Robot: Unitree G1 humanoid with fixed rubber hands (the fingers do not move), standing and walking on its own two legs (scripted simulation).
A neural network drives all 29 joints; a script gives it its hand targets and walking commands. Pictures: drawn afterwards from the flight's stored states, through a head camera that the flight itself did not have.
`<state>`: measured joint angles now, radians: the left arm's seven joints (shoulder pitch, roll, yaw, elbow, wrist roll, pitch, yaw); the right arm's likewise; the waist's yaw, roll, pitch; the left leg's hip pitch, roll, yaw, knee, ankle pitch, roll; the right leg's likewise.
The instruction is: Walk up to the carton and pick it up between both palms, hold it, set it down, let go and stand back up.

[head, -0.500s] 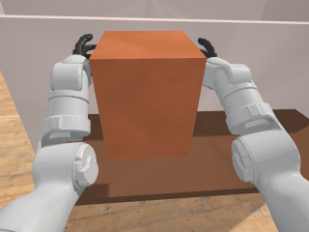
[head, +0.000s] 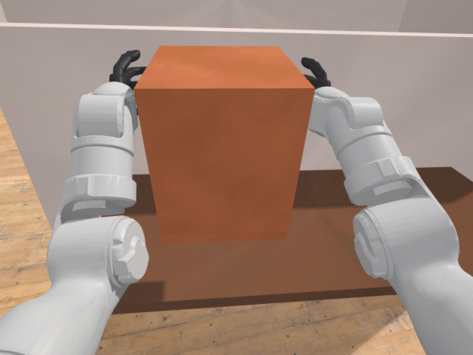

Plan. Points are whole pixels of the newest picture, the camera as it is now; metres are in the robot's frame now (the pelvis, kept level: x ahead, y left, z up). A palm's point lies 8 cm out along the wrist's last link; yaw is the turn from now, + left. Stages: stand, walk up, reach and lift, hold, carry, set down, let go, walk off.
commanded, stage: hold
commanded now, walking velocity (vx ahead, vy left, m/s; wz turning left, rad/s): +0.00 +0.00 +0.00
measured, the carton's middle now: (222, 141) +0.37 +0.00 +0.27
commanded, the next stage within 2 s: none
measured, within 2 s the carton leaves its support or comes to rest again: neither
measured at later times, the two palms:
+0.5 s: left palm (124, 100) +0.38 +0.15 +0.34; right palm (315, 104) +0.37 -0.14 +0.33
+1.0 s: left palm (123, 98) +0.37 +0.15 +0.34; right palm (318, 103) +0.36 -0.15 +0.34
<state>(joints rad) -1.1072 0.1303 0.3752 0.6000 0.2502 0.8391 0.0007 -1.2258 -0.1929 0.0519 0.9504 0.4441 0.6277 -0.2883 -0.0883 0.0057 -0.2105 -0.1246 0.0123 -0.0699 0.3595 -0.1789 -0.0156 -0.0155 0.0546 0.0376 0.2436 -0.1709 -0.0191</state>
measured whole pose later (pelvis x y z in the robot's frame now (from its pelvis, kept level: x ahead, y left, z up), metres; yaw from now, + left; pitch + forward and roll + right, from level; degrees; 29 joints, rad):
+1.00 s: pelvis +0.00 +0.00 +0.00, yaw +0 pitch -3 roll -1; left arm -1.10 0.13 0.37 0.60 0.25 0.84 0.00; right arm -1.23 -0.19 0.03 0.95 0.44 0.63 -0.29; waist -0.09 0.01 -0.22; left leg -0.13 0.01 -0.07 0.36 -0.18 -0.02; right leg -0.02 0.06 0.04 0.24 -0.17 -0.02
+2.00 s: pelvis +0.00 +0.00 +0.00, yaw +0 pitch -4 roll -1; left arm -1.09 0.12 0.38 0.57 0.25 0.84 0.00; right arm -1.20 -0.19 0.06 0.92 0.45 0.63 -0.29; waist -0.09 0.01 -0.20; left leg -0.11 0.01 -0.07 0.35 -0.18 -0.02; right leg 0.00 0.05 0.04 0.24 -0.17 -0.02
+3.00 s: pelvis +0.00 +0.00 +0.00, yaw +0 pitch -3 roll -1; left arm -1.10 0.13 0.37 0.59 0.25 0.83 0.00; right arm -1.22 -0.19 0.05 0.94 0.44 0.64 -0.29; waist -0.08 0.01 -0.21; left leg -0.12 0.01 -0.07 0.35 -0.18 -0.02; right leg -0.01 0.06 0.04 0.24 -0.17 -0.02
